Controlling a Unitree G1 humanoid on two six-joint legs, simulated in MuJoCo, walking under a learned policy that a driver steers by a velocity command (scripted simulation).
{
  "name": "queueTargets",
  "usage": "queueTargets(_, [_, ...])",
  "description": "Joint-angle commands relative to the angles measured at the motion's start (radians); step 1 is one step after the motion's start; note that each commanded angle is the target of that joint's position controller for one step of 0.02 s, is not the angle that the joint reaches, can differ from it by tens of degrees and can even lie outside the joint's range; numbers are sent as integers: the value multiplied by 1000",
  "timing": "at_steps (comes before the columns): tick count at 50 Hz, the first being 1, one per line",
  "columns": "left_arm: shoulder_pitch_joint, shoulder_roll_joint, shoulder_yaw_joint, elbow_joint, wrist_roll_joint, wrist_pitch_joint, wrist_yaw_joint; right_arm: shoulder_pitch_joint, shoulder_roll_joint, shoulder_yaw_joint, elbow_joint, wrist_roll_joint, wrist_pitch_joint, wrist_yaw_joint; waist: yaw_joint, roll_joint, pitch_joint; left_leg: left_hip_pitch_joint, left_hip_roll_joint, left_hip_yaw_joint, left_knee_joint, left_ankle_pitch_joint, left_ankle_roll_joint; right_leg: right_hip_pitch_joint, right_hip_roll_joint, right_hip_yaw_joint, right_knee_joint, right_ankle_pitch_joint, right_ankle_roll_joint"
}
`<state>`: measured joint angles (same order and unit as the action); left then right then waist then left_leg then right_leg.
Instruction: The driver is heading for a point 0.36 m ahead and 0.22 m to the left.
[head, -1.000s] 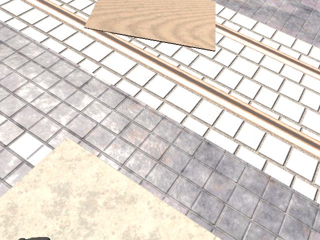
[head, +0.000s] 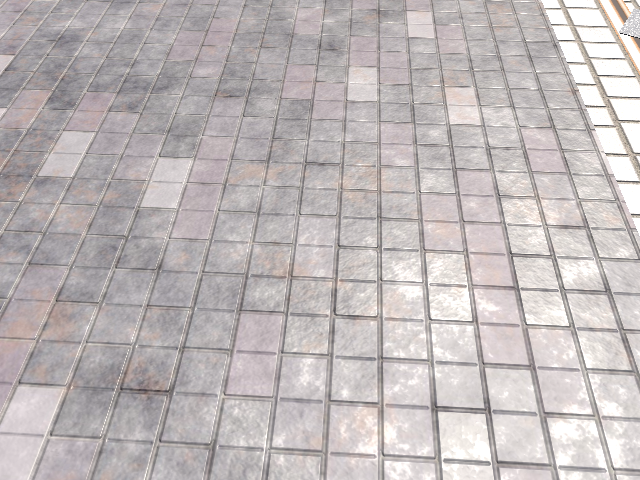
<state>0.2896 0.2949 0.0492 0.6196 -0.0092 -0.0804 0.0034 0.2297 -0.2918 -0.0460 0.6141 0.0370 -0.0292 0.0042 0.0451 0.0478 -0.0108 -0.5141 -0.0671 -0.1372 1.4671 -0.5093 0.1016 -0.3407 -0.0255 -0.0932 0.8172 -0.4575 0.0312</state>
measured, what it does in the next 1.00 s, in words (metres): walks ahead, turning left: left foot, then right foot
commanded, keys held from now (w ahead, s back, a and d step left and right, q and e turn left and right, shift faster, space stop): w+q+shift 0.26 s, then shift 0.74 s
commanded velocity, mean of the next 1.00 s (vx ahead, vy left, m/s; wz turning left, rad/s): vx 0.48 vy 0.00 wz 0.49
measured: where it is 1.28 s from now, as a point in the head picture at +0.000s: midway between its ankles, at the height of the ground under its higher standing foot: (257, 405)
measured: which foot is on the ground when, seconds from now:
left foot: up 0.00-0.28, down 0.30-0.72, up 0.74-1.00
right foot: down 0.00-0.26, up 0.28-0.68, down 0.70-1.00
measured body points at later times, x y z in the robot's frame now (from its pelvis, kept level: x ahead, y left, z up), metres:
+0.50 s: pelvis +0.41 +0.09 +0.04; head +0.46 +0.12 +0.48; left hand +0.51 +0.41 -0.04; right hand +0.59 -0.14 -0.07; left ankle +0.39 +0.12 -0.70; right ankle +0.51 -0.08 -0.61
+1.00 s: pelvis +0.64 +0.14 +0.03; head +0.67 +0.16 +0.48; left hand +0.65 +0.41 -0.09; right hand +0.88 -0.03 -0.09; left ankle +0.60 +0.30 -0.68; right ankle +0.77 +0.11 -0.70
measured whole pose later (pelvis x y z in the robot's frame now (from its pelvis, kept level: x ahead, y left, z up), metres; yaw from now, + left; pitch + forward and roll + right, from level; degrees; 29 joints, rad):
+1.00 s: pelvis +0.64 +0.14 +0.03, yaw +27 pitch +0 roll -1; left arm 0.15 0.22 0.01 0.77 0.02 -0.02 -0.02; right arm 0.15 -0.25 -0.04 0.78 0.00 0.05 -0.04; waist 0.03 0.00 0.08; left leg -0.39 0.04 -0.10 0.71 -0.34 -0.05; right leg -0.39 0.07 -0.03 0.47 -0.09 -0.07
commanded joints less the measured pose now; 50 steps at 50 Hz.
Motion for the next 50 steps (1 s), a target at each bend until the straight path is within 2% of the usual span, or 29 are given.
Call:
queueTargets(1, [-70,17,-6,-12,-17,-22,-10,-1,32,23,-154,22,19,7,-125,-124,248,-506,164,11,304,163,-47,56,-395,690,-672,-267,-212])
queueTargets(3, [-66,34,4,38,5,-27,0,-74,-16,4,-160,37,30,10,-119,-89,288,-464,190,-31,154,216,-69,5,-297,336,-651,52,-138])
queueTargets(4, [-24,16,4,59,19,-32,8,-144,-33,-1,-165,22,28,15,-74,-66,277,-429,193,-4,50,279,-70,31,-238,164,-643,236,-103])
queueTargets(6, [32,40,9,101,37,-38,33,-230,-19,3,-200,-7,18,31,-39,-80,218,-382,180,70,-127,401,-70,125,-193,27,-659,357,-97])
queueTargets(8, [90,106,23,135,32,-35,47,-293,13,16,-209,-2,8,56,-17,-26,174,-314,161,169,-344,441,-36,242,-170,-69,-665,470,-82])
queueTargets(10, [124,193,38,152,31,-30,49,-333,3,8,-203,3,-7,71,-21,-58,106,-88,62,305,-552,442,8,303,-164,-143,-603,1011,-65])
queueTargets(11, [146,231,46,159,31,-22,50,-304,-28,-9,-196,10,-9,73,-52,-138,54,-9,15,342,-570,411,17,363,-192,-144,-518,1321,-65])
queueTargets(13, [91,284,64,138,25,5,50,-56,-134,-66,-137,29,3,70,-210,-252,-79,251,-29,328,-622,321,74,392,-237,-130,-194,1656,-77])
queueTargets(14, [8,268,63,99,11,5,48,230,-198,-103,-45,13,7,65,-338,-196,-157,610,-4,238,-840,496,140,218,-203,-114,118,1547,-61])
queueTargets(15, [15,151,37,79,15,-14,43,276,-199,-101,18,8,10,45,-280,18,-74,841,94,47,-954,633,162,-96,-35,-63,477,313,-22])
queueTargets(16, [113,14,-14,11,45,-55,30,166,-251,-80,-38,-43,-8,38,-102,311,-219,1017,224,-265,-786,1153,236,-336,42,94,790,-171,-33])
queueTargets(17, [102,109,-9,-24,-6,-83,19,178,-214,-83,-48,-73,-17,35,-142,203,-465,1092,375,-549,-1010,803,394,-428,44,241,828,-97,-30])
queueTargets(18, [16,150,-1,-18,-34,-89,24,155,-196,-81,-39,-62,-36,36,-136,-15,-350,940,360,-570,-1108,661,360,-420,11,241,752,-21,-29])
queueTargets(19, [-24,139,1,-20,-31,-81,32,67,-176,-73,-29,-36,-54,38,-74,-145,-164,730,331,-467,-1135,697,308,-416,-32,214,640,41,-15])
queueTargets(20, [-15,130,1,5,-16,-60,34,-4,-143,-59,-35,-28,-66,38,-29,-191,-87,574,304,-376,-1134,801,274,-353,-73,211,581,66,2])
queueTargets(23, [-30,100,0,4,11,-24,15,-27,-97,-41,13,-18,-67,14,10,-109,14,314,223,-165,-1163,1034,190,-250,-121,163,365,120,22])
queueTargets(27, [-197,2,-36,-30,30,-35,-14,5,-110,-43,67,-22,-40,-34,-47,-49,-10,216,56,64,-1140,1080,90,-120,-10,36,-61,455,30])
queueTargets(31, [-322,44,-21,-56,19,-50,-39,121,-115,-43,124,-21,-18,-46,-120,28,-31,331,106,-4,-1102,855,42,-59,56,59,-303,708,-1])
queueTargets(34, [-159,110,14,-5,37,-59,-39,54,-107,-42,120,-34,-13,-45,-2,66,-86,425,119,-37,-892,957,8,70,71,65,-377,703,-65])
queueTargets(35, [-50,132,22,30,45,-64,-36,27,-94,-38,102,-44,-11,-40,50,26,-154,407,72,-11,-709,884,-31,214,13,95,-380,960,-90])
queueTargets(36, [4,166,15,28,76,-63,-32,125,-45,-22,100,-60,-10,-31,30,-184,-296,183,-23,-1,-326,276,-101,519,-234,320,-263,1473,-236])
queueTargets(37, [23,85,-5,52,79,-53,-37,344,-20,-8,165,-28,-7,-12,-30,-330,-498,39,-90,-128,-124,-201,-139,720,-429,667,-273,1467,-433])
queueTargets(38, [-36,73,-1,19,42,-35,-38,306,-126,-27,182,-14,7,-4,2,-195,-476,8,-32,-172,-56,-163,-148,654,-405,678,-323,1197,-424])
queueTargets(39, [-110,62,-2,9,21,-17,-36,158,-161,-41,148,-9,27,-7,7,-94,-336,-29,4,-112,-60,-108,-159,505,-349,593,-361,932,-376])
queueTargets(40, [-172,43,-14,14,16,0,-32,77,-143,-40,128,-19,49,-19,-24,-23,-195,-53,38,-51,-119,-60,-164,320,-302,534,-422,710,-338])
queueTargets(42, [-229,34,-22,23,27,23,-26,67,-89,-34,123,-27,86,-35,-80,-78,-66,52,80,12,-307,3,-163,51,-204,428,-521,448,-264])
queueTargets(45, [-227,42,-13,48,39,31,-23,97,-9,-10,148,-40,83,-51,-82,-155,-94,198,83,71,-577,22,-171,-13,-137,300,-533,527,-243])
queueTargets(47, [-200,57,-6,69,29,36,-17,72,-21,-10,156,-43,78,-51,-64,-161,-147,251,94,66,-687,130,-164,26,-153,302,-527,442,-249])
queueTargets(50, [-229,59,-9,77,19,53,-9,44,-33,-14,169,-48,78,-43,-76,-168,-102,349,83,93,-862,285,-130,-51,-138,306,-549,72,-211])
